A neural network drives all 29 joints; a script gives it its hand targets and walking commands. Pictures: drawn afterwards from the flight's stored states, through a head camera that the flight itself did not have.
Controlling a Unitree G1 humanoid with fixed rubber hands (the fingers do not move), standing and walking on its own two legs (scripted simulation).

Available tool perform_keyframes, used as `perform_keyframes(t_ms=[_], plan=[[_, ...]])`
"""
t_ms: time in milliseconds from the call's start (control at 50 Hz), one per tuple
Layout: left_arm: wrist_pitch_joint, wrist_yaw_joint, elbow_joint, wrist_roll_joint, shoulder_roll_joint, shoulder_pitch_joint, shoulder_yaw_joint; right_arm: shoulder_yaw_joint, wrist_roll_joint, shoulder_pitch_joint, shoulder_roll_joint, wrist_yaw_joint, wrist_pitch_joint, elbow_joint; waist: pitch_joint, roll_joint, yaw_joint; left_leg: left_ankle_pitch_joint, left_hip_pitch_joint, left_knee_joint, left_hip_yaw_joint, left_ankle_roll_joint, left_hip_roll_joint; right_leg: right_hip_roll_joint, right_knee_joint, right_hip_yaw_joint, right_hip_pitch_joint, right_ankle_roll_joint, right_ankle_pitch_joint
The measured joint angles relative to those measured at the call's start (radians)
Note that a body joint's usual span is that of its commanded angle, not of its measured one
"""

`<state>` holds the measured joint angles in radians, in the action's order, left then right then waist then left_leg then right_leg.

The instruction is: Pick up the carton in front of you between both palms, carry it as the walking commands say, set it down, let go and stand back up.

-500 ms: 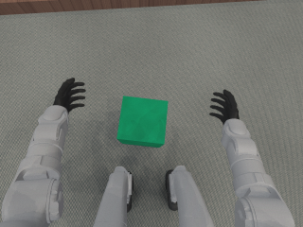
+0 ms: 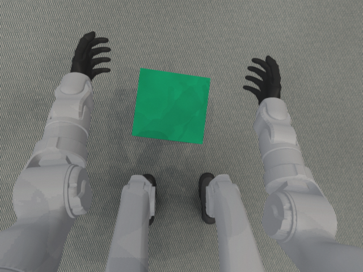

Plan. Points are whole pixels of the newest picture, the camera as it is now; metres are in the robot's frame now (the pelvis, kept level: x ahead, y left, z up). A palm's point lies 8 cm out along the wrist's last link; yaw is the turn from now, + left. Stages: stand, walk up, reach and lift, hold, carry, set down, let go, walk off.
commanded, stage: reach and lift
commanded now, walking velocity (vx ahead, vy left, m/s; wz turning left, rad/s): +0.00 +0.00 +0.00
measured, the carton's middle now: (170, 111) +0.46 +0.03 -0.46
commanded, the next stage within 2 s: none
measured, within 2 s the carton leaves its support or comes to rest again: leaves its support in 1.42 s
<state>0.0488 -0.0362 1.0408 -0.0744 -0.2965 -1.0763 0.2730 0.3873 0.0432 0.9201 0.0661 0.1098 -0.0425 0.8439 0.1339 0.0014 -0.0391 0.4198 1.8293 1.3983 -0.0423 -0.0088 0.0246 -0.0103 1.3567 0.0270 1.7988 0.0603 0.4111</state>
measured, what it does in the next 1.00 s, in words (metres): lowers itself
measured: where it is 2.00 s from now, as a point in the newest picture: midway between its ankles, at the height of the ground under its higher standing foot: (178, 208)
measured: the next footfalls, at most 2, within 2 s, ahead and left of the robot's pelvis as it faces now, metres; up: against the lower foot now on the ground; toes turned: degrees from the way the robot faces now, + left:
none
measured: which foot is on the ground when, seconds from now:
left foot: down 0.00-1.00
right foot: down 0.00-1.00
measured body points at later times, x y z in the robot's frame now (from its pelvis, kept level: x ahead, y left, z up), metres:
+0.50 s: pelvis -0.05 -0.01 -0.18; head +0.31 +0.01 +0.09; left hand +0.48 +0.21 -0.36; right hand +0.46 -0.17 -0.36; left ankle +0.07 +0.11 -0.55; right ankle +0.08 -0.15 -0.55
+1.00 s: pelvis -0.04 -0.01 -0.21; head +0.32 +0.02 +0.06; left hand +0.49 +0.19 -0.40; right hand +0.47 -0.17 -0.39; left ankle +0.07 +0.11 -0.55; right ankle +0.08 -0.14 -0.55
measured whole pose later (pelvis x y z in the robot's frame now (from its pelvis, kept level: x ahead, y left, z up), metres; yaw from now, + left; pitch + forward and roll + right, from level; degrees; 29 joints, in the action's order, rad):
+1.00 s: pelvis -0.04 -0.01 -0.21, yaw -1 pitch +39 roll -3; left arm -0.01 0.05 1.20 0.21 -0.42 -1.35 -0.02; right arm 0.11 -0.26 1.26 0.21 0.18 0.02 1.09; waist -0.25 0.05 -0.03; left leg 0.56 2.30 2.18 -0.05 0.01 0.01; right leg -0.07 2.14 0.03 2.28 0.09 0.55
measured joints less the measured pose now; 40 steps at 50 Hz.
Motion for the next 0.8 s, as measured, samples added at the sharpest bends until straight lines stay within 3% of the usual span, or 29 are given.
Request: perform_keyframes(t_ms=[200,300,560,680,800], plan=[[-0.025,0.041,-0.101,0.164,-0.076,0.016,-0.126,-0.163,-0.169,0.003,0.069,0.045,0.02,-0.072,-0.09,0.009,0.015,0.097,0.278,0.349,-0.017,0.019,0.001,-0.03,0.349,-0.003,0.281,0.001,0.095],[-0.007,0.042,-0.105,0.212,-0.114,-0.032,-0.161,-0.202,-0.211,0.054,0.088,0.071,-0.006,-0.089,-0.165,0.013,0.018,0.11,0.354,0.488,-0.02,0.028,0.003,-0.04,0.491,-0.004,0.36,0.003,0.107],[-0.036,0.057,0.141,0.272,-0.165,-0.268,-0.236,-0.233,-0.246,0.31,0.135,0.078,0.012,0.169,-0.373,0.034,0.013,0.095,0.458,0.699,-0.016,0.03,0.0,-0.054,0.703,-0.001,0.466,0.015,0.092],[-0.065,0.076,0.143,0.305,-0.178,-0.292,-0.293,-0.297,-0.342,0.378,0.195,0.064,0.047,0.235,-0.448,0.059,0.009,0.112,0.472,0.767,-0.011,0.02,-0.015,-0.067,0.764,0.001,0.481,0.025,0.101],[-0.061,0.09,0.097,0.302,-0.159,-0.284,-0.31,-0.318,-0.374,0.37,0.197,0.063,0.053,0.224,-0.452,0.066,0.014,0.138,0.466,0.796,-0.007,0.013,-0.021,-0.069,0.791,0.003,0.475,0.029,0.125]])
